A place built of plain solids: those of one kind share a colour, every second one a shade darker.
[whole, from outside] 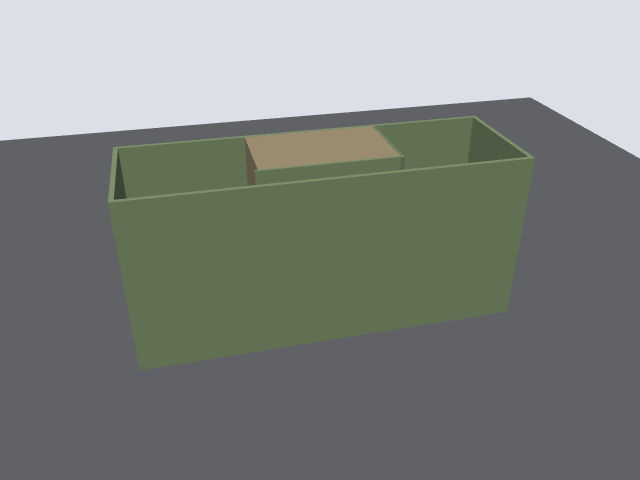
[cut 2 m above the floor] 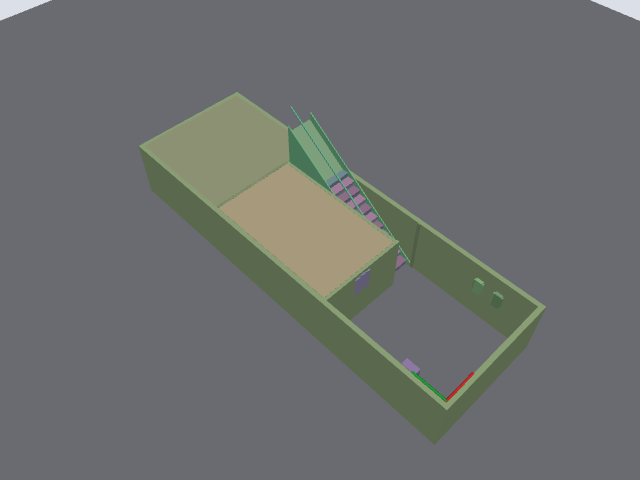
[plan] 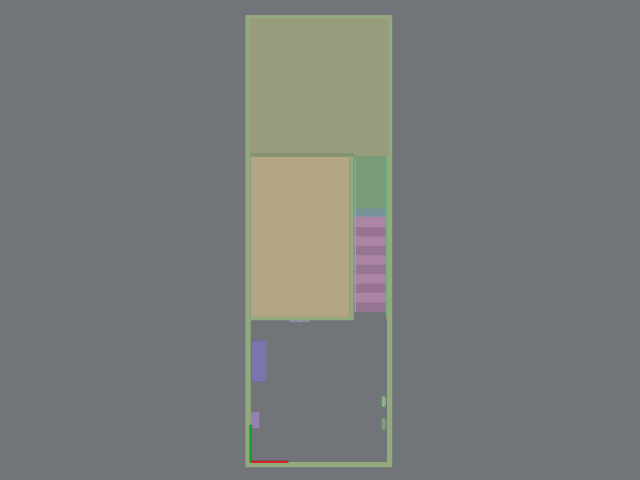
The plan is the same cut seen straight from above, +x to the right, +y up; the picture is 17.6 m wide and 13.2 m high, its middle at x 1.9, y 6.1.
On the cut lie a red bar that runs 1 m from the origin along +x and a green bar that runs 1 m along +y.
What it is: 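A lodging house's back stair, a dwelling of no particular year; the back hall below, the upper passage 3.27 m above it, and between them a joiner's timber flight of 17 risers of about 0.193 m on goings of about 0.259 m, 0.87 m clear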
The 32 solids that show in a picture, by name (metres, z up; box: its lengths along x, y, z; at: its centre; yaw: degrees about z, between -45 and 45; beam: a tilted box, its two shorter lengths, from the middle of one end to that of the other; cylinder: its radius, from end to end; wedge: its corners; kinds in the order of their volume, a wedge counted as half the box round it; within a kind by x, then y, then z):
{
 "beside_box_1": {"box": [2.71, 4.41, 5.8], "at": [1.35, 6.19, 2.85]},
 "upper_1": {"box": [3.84, 3.79, 3.32], "at": [1.87, 10.29, 1.61]},
 "wall_1": {"box": [0.15, 12.44, 5.8], "at": [-0.07, 6.07, 2.85]},
 "wall_2": {"box": [2.84, 0.1, 2.77], "at": [1.42, 3.94, 1.33]},
 "wall_3": {"box": [2.84, 0.1, 5.8], "at": [1.42, 8.45, 2.85]},
 "wall_4": {"box": [4.04, 0.15, 5.8], "at": [1.87, -0.07, 2.85]},
 "wall_5": {"box": [4.04, 0.15, 5.8], "at": [1.87, 12.21, 2.85]},
 "wall_6": {"box": [0.1, 4.61, 5.8], "at": [2.76, 6.19, 2.85]},
 "wall_7": {"box": [0.033, 0.1, 2.77], "at": [3.72, 3.94, 1.33]},
 "wall_8": {"box": [0.15, 12.44, 5.8], "at": [3.81, 6.07, 2.85]},
 "carriage_1": {"wedge": [[2.83, 4.18, -0.05], [2.83, 4.18, 0.0], [2.83, 8.41, -0.05], [2.83, 8.41, 3.16], [3.71, 4.18, -0.05], [3.71, 4.18, 0.0], [3.71, 8.41, -0.05], [3.71, 8.41, 3.16]]},
 "string_1": {"wedge": [[2.81, 4.0, -0.05], [2.81, 4.0, 0.14], [2.81, 8.39, -0.05], [2.81, 8.39, 3.43], [2.84, 4.0, -0.05], [2.84, 4.0, 0.14], [2.84, 8.39, -0.05], [2.84, 8.39, 3.43]]},
 "string_2": {"wedge": [[3.71, 4.0, -0.05], [3.71, 4.0, 0.14], [3.71, 8.39, -0.05], [3.71, 8.39, 3.43], [3.74, 4.0, -0.05], [3.74, 4.0, 0.14], [3.74, 8.39, -0.05], [3.74, 8.39, 3.43]]},
 "rail_1": {"wedge": [[2.85, 4.11, 0.99], [2.85, 4.11, 1.04], [2.85, 8.29, 4.12], [2.85, 8.29, 4.17], [2.89, 4.11, 0.99], [2.89, 4.11, 1.04], [2.89, 8.29, 4.12], [2.89, 8.29, 4.17]]},
 "tread_1": {"wedge": [[2.83, 4.13, 0.13], [2.83, 4.13, 0.19], [2.83, 4.44, 0.13], [2.83, 4.44, 0.19], [3.72, 4.13, 0.13], [3.72, 4.13, 0.19], [3.72, 4.44, 0.13], [3.72, 4.44, 0.19]]},
 "tread_2": {"wedge": [[2.83, 4.38, 0.38], [2.83, 4.39, 0.33], [2.83, 4.7, 0.33], [2.83, 4.7, 0.38], [3.72, 4.38, 0.38], [3.72, 4.39, 0.33], [3.72, 4.7, 0.33], [3.72, 4.7, 0.38]]},
 "tread_3": {"wedge": [[2.83, 4.64, 0.58], [2.83, 4.65, 0.52], [2.83, 4.96, 0.52], [2.83, 4.96, 0.58], [3.72, 4.64, 0.58], [3.72, 4.65, 0.52], [3.72, 4.96, 0.52], [3.72, 4.96, 0.58]]},
 "tread_4": {"wedge": [[2.83, 4.9, 0.77], [2.83, 4.91, 0.71], [2.83, 5.22, 0.71], [2.83, 5.22, 0.77], [3.72, 4.9, 0.77], [3.72, 4.91, 0.71], [3.72, 5.22, 0.71], [3.72, 5.22, 0.77]]},
 "tread_5": {"wedge": [[2.83, 5.16, 0.96], [2.83, 5.17, 0.91], [2.83, 5.47, 0.91], [2.83, 5.47, 0.96], [3.72, 5.16, 0.96], [3.72, 5.17, 0.91], [3.72, 5.47, 0.91], [3.72, 5.47, 0.96]]},
 "tread_6": {"wedge": [[2.83, 5.42, 1.16], [2.83, 5.43, 1.1], [2.83, 5.74, 1.1], [2.83, 5.74, 1.16], [3.72, 5.42, 1.16], [3.72, 5.43, 1.1], [3.72, 5.74, 1.1], [3.72, 5.74, 1.16]]},
 "tread_7": {"wedge": [[2.83, 5.68, 1.35], [2.83, 5.69, 1.29], [2.83, 5.99, 1.29], [2.83, 5.99, 1.35], [3.72, 5.68, 1.35], [3.72, 5.69, 1.29], [3.72, 5.99, 1.29], [3.72, 5.99, 1.35]]},
 "tread_8": {"wedge": [[2.83, 5.94, 1.54], [2.83, 5.95, 1.49], [2.83, 6.25, 1.49], [2.83, 6.25, 1.54], [3.72, 5.94, 1.54], [3.72, 5.95, 1.49], [3.72, 6.25, 1.49], [3.72, 6.25, 1.54]]},
 "tread_9": {"wedge": [[2.83, 6.2, 1.68], [2.83, 6.2, 1.73], [2.83, 6.51, 1.68], [2.83, 6.51, 1.73], [3.72, 6.2, 1.68], [3.72, 6.2, 1.73], [3.72, 6.51, 1.68], [3.72, 6.51, 1.73]]},
 "tread_10": {"wedge": [[2.83, 6.46, 1.87], [2.83, 6.46, 1.93], [2.83, 6.77, 1.87], [2.83, 6.77, 1.93], [3.72, 6.46, 1.87], [3.72, 6.46, 1.93], [3.72, 6.77, 1.87], [3.72, 6.77, 1.93]]},
 "longcase_clock_1": {"box": [0.22, 0.43, 0.52], "at": [0.11, 1.15, 1.78]},
 "riser_1": {"wedge": [[2.83, 6.48, 1.7], [2.83, 6.48, 1.88], [2.83, 6.77, 1.81], [2.83, 6.77, 1.88], [3.72, 6.48, 1.7], [3.72, 6.48, 1.88], [3.72, 6.77, 1.81], [3.72, 6.77, 1.88]]},
 "riser_2": {"wedge": [[2.83, 6.74, 1.9], [2.83, 6.74, 2.07], [2.83, 7.03, 2.0], [2.83, 7.03, 2.07], [3.72, 6.74, 1.9], [3.72, 6.74, 2.07], [3.72, 7.03, 2.0], [3.72, 7.03, 2.07]]},
 "coat_pegs_1": {"box": [0.11, 0.23, 0.52], "at": [3.65, 1.03, 1.3]},
 "coat_pegs_2": {"box": [0.11, 0.23, 0.52], "at": [3.65, 1.66, 1.3]},
 "boot_bench_1": {"box": [0.032, 1.15, 0.05], "at": [0.02, 2.77, 0.97]},
 "boot_bench_2": {"box": [0.42, 1.09, 0.028], "at": [0.22, 2.77, 0.45]},
 "wall_mirror_1": {"box": [0.56, 0.034, 0.68], "at": [1.34, 3.87, 1.53]}
}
